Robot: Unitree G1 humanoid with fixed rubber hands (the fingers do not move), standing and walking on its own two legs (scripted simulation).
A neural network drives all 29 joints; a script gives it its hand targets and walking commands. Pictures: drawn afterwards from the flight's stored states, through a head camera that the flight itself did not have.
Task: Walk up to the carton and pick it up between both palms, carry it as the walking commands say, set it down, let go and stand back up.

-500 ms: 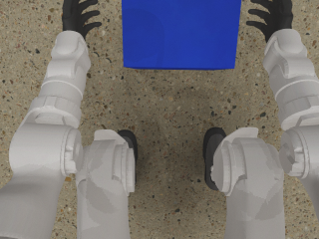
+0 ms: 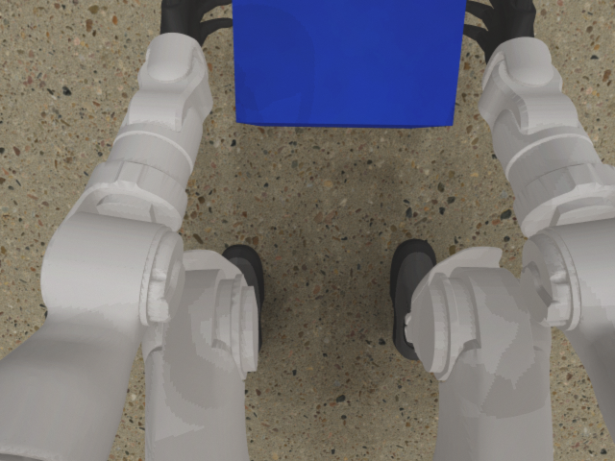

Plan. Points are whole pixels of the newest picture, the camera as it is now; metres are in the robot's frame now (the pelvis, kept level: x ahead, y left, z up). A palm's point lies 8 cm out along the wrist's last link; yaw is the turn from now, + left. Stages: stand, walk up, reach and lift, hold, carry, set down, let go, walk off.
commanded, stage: reach and lift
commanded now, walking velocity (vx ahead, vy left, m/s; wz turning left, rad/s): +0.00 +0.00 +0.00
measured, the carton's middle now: (340, 61) +0.51 -0.02 -0.28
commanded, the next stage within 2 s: none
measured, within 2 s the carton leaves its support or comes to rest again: leaves its support in 0.70 s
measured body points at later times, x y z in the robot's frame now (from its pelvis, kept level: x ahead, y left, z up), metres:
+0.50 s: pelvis +0.01 +0.00 -0.01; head +0.37 +0.00 +0.25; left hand +0.54 +0.14 -0.21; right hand +0.53 -0.18 -0.21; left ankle +0.11 +0.14 -0.34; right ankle +0.11 -0.14 -0.34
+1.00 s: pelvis -0.01 +0.01 +0.00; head +0.34 +0.00 +0.28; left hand +0.53 +0.15 -0.17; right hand +0.52 -0.17 -0.17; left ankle +0.11 +0.15 -0.34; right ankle +0.12 -0.14 -0.34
